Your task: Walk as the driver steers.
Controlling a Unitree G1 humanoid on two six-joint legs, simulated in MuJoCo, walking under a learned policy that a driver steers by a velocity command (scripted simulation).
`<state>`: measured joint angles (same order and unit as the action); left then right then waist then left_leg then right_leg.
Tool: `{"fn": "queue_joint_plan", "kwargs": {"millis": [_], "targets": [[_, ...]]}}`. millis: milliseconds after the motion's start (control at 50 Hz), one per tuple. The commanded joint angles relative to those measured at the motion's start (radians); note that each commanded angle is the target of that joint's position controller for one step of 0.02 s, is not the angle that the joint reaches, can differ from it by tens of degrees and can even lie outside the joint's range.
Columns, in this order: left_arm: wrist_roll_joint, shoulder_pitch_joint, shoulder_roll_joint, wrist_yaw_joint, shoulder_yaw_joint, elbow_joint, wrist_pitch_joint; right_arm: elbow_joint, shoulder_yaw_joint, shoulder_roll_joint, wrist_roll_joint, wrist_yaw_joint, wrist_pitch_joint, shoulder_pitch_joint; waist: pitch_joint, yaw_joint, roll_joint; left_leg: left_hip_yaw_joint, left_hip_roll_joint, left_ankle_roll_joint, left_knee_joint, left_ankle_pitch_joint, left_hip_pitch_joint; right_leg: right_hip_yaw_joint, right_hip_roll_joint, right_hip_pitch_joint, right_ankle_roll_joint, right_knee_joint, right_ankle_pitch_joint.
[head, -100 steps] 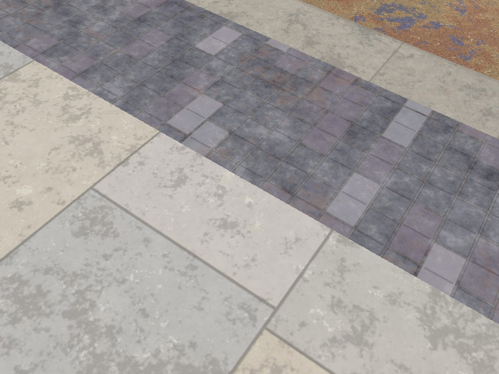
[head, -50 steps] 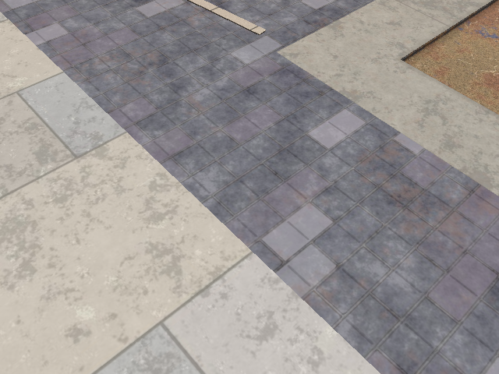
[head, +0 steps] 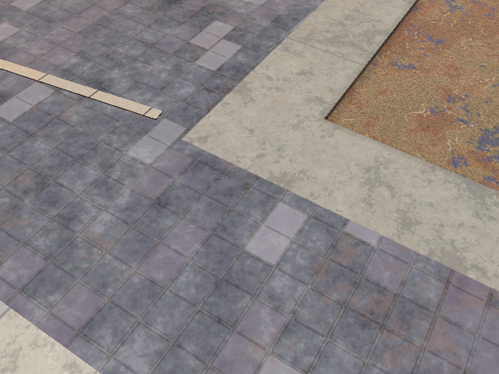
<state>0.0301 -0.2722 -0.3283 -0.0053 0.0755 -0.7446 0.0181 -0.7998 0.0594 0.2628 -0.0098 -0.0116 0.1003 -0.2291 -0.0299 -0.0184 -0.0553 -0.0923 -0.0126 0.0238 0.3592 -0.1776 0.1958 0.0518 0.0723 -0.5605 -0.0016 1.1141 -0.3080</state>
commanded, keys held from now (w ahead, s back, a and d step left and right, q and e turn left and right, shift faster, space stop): w+e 0.74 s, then w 0.06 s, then w+q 0.20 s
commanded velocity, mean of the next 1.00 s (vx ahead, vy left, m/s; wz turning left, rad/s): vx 0.50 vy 0.00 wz -0.48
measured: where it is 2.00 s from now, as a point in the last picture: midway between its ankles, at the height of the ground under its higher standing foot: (339, 194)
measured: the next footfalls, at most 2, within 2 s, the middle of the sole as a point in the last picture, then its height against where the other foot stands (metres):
right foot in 0.30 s outside the picture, level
left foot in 0.80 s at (275, 317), level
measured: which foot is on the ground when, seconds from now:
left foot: down 0.00-0.32, up 0.34-0.78, down 0.80-1.00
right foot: up 0.00-0.28, down 0.30-0.82, up 0.84-1.00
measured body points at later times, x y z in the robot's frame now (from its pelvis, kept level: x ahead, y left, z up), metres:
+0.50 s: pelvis +0.25 -0.09 +0.00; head +0.29 -0.11 +0.44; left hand +0.44 +0.15 -0.10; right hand +0.32 -0.40 -0.11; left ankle +0.32 +0.08 -0.66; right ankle +0.27 -0.16 -0.74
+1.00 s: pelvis +0.54 -0.13 +0.00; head +0.56 -0.14 +0.45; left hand +0.79 +0.04 -0.10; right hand +0.47 -0.41 -0.12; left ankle +0.61 -0.06 -0.74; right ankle +0.47 -0.26 -0.67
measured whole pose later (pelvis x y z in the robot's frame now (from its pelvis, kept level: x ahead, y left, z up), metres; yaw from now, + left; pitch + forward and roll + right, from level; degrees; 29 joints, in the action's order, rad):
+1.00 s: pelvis +0.54 -0.13 +0.00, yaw -28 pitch +1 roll +1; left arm 0.00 -0.24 -0.29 -0.01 0.05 -0.69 0.06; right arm -0.80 0.05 0.27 0.00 -0.03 0.08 -0.30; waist -0.02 -0.04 -0.03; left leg 0.04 -0.06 0.04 0.39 -0.16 0.24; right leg 0.05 0.03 -0.51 -0.01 1.03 -0.35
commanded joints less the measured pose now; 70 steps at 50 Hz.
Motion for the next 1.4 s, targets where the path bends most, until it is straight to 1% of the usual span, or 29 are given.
{"fn": "queue_joint_plan", "kwargs": {"millis": [20,120,220,260,300,320,340,360,380,400,420,520,620,680,780,800,820,840,860,920,1040,1140,1220,1240,1260,1280,1300,1320,1400], "targets": [[-0.007,0.010,-0.021,0.006,0.006,0.091,-0.004,0.041,0.037,0.139,0.001,0.006,0.022,0.038,-0.002,0.011,0.140,0.189,0.289,0.171,-0.225,0.150,-0.084,0.048,0.065,-0.138,0.017,-0.069,0.094],[-0.007,0.144,-0.001,0.036,-0.007,0.136,0.009,0.017,0.048,0.183,0.008,0.015,0.008,0.014,-0.028,-0.033,0.108,0.019,0.266,0.145,-0.230,0.223,-0.120,-0.017,0.047,-0.095,0.002,-0.336,0.312],[-0.009,0.252,-0.020,0.059,-0.003,0.197,0.004,-0.016,0.064,0.228,0.034,0.016,-0.020,-0.043,-0.059,-0.049,0.108,-0.051,0.308,0.110,-0.166,0.323,-0.250,-0.079,0.016,-0.082,-0.050,-0.464,0.227],[-0.014,0.204,-0.053,0.060,0.015,0.200,-0.003,-0.015,0.074,0.259,0.046,0.020,-0.033,-0.035,-0.007,-0.002,0.137,-0.088,0.306,0.089,-0.028,0.640,-0.281,-0.135,-0.045,0.032,-0.091,-0.477,0.125],[-0.009,-0.072,-0.142,0.045,0.070,0.127,-0.014,-0.007,0.066,0.243,0.049,0.024,-0.044,-0.025,0.144,0.151,0.108,-0.143,0.247,0.039,0.352,0.753,-0.153,-0.162,-0.136,0.434,-0.158,-0.550,0.165],[0.001,-0.200,-0.234,0.022,0.097,0.099,-0.024,0.014,0.036,0.160,0.002,0.023,-0.039,-0.062,0.229,0.168,-0.080,-0.147,0.183,-0.012,0.692,0.217,0.136,0.121,0.044,0.729,-0.228,-0.560,0.202],[0.001,-0.125,-0.303,0.027,0.092,0.142,-0.007,0.078,0.004,0.077,-0.008,0.015,-0.009,-0.100,0.354,0.064,-0.252,0.035,-0.030,-0.060,0.995,-0.433,0.503,0.735,0.254,0.947,-0.430,-0.758,-0.072],[-0.004,-0.132,-0.209,0.038,0.067,0.151,0.012,0.085,0.025,0.184,0.032,0.002,0.023,0.009,0.354,0.142,-0.094,0.192,0.019,-0.041,1.048,-0.384,0.603,0.748,0.266,0.926,-0.397,-0.849,-0.139],[-0.012,-0.106,-0.163,0.039,0.052,0.140,0.028,0.109,0.026,0.194,0.056,-0.004,0.038,0.065,0.217,0.128,-0.066,0.174,0.059,-0.017,1.004,-0.297,0.650,0.606,0.233,0.820,-0.354,-0.846,-0.086],[-0.013,-0.049,-0.137,0.039,0.042,0.141,0.037,0.097,0.022,0.178,0.039,0.003,0.044,0.064,0.134,0.079,0.030,0.176,0.103,-0.013,0.910,-0.218,0.595,0.488,0.185,0.668,-0.316,-0.840,0.033],[-0.019,0.012,-0.106,0.035,0.033,0.150,0.039,0.086,0.028,0.185,0.013,0.011,0.040,0.056,0.102,0.042,0.033,0.180,0.132,-0.020,0.819,-0.169,0.522,0.401,0.148,0.556,-0.292,-0.844,0.148],[-0.022,0.017,-0.123,0.006,0.034,0.149,0.046,0.098,0.022,0.138,-0.010,0.012,-0.002,0.079,0.052,0.009,0.026,0.154,0.116,-0.085,0.604,-0.012,0.431,0.256,0.080,0.364,-0.295,-0.902,0.374],[-0.011,-0.056,-0.137,-0.012,0.041,0.109,0.036,0.147,0.001,0.095,0.003,-0.003,0.005,0.258,0.008,0.077,-0.011,0.146,0.046,-0.099,0.256,0.269,0.347,0.208,0.019,0.312,-0.224,-0.889,0.245],[-0.003,-0.101,-0.134,-0.014,0.042,0.081,0.030,0.171,0.005,0.116,0.015,-0.015,0.016,0.309,0.001,0.094,-0.022,0.171,0.028,-0.082,0.173,0.274,0.321,0.273,0.047,0.363,-0.212,-0.838,0.201],[-0.010,-0.089,-0.098,-0.018,0.034,0.069,0.013,0.134,0.037,0.171,0.012,-0.017,0.037,0.152,0.060,0.007,-0.076,0.142,0.012,-0.005,0.075,0.137,0.111,0.340,0.048,0.453,-0.163,-0.646,0.333],[-0.019,-0.093,-0.047,-0.014,0.015,0.074,0.015,0.118,0.049,0.205,-0.005,-0.012,0.043,0.036,0.170,-0.046,-0.042,0.205,0.096,0.049,0.098,0.132,-0.100,0.285,-0.004,0.398,-0.131,-0.459,0.336],[-0.016,-0.204,0.010,-0.013,-0.005,0.082,0.022,0.097,0.068,0.282,-0.023,-0.008,0.039,-0.099,0.333,-0.039,0.158,0.529,0.300,0.187,0.103,0.037,-0.459,0.168,-0.123,0.126,-0.056,-0.130,0.108],[0.004,-0.265,-0.006,-0.015,-0.011,0.077,0.031,0.042,0.074,0.272,0.005,-0.022,0.026,-0.179,0.365,-0.035,0.385,0.900,0.408,0.284,-0.042,-0.242,-0.561,0.120,-0.173,-0.111,-0.017,0.103,-0.274],[0.010,-0.179,-0.092,-0.014,0.006,0.076,0.035,0.057,0.049,0.192,0.028,-0.025,0.022,-0.132,0.221,-0.056,0.253,0.867,0.376,0.253,-0.087,-0.390,-0.465,0.157,-0.120,-0.204,-0.019,0.180,-0.231],[-0.032,0.028,-0.090,-0.008,0.010,0.124,0.054,0.077,0.021,0.128,0.007,-0.020,0.001,-0.005,0.016,-0.018,0.122,0.569,0.254,0.210,-0.129,-0.124,-0.143,0.065,-0.012,-0.164,-0.024,0.047,-0.052],[-0.041,0.116,0.008,0.007,-0.026,0.153,0.075,0.062,0.036,0.186,0.031,0.004,-0.010,-0.035,0.028,-0.009,0.156,0.388,0.171,0.215,-0.172,0.129,0.012,-0.004,-0.023,0.023,0.024,-0.362,0.091],[-0.020,0.240,-0.021,0.022,-0.021,0.176,0.090,0.038,0.042,0.198,0.042,0.014,-0.034,-0.125,0.025,-0.045,0.151,0.403,0.169,0.175,-0.131,0.079,0.033,0.008,-0.075,0.164,0.041,-0.570,0.289],[-0.019,0.136,-0.074,0.013,0.010,0.151,0.099,0.042,0.034,0.165,0.036,0.020,-0.046,-0.132,0.060,0.041,0.157,0.438,0.131,0.109,0.018,0.011,0.073,0.006,-0.057,0.415,-0.011,-0.677,0.235],[-0.031,0.014,-0.117,0.003,0.026,0.135,0.100,0.059,0.016,0.115,0.027,0.017,-0.042,-0.115,0.142,0.105,0.107,0.382,0.075,0.071,0.214,-0.024,0.153,0.100,0.050,0.594,-0.060,-0.680,0.181],[-0.045,-0.100,-0.204,-0.006,0.048,0.121,0.088,0.087,-0.008,0.036,0.025,0.018,-0.030,-0.185,0.279,0.114,-0.132,0.240,-0.039,0.008,0.541,-0.297,0.399,0.393,0.276,0.879,-0.165,-0.713,0.072],[-0.038,-0.142,-0.193,0.005,0.050,0.088,0.075,0.107,-0.001,0.086,0.050,0.021,-0.024,-0.212,0.284,0.105,-0.260,0.209,-0.015,-0.004,0.750,-0.427,0.579,0.676,0.371,0.878,-0.245,-0.810,-0.187],[-0.030,-0.097,-0.121,0.008,0.030,0.094,0.077,0.097,0.021,0.161,0.056,0.024,-0.029,-0.161,0.156,0.111,-0.135,0.237,0.035,-0.007,0.841,-0.343,0.627,0.595,0.323,0.776,-0.220,-0.839,-0.254],[-0.030,-0.047,-0.080,0.009,0.017,0.095,0.077,0.102,0.027,0.166,0.049,0.023,-0.036,-0.112,0.082,0.098,-0.088,0.219,0.059,-0.010,0.854,-0.264,0.624,0.458,0.278,0.686,-0.191,-0.850,-0.154],[-0.042,0.059,-0.030,0.011,0.006,0.073,0.088,0.121,0.024,0.100,0.039,0.008,-0.063,-0.067,-0.002,0.034,-0.073,0.192,0.125,-0.033,0.775,-0.102,0.523,0.161,0.182,0.477,-0.171,-0.940,0.177]]}}
Keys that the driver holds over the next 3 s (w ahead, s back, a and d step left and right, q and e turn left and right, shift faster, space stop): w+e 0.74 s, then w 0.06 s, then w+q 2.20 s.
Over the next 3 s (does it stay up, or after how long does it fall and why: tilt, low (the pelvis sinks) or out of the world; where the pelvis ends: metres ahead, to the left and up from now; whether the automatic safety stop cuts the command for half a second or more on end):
stays up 1.53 -0.09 0.00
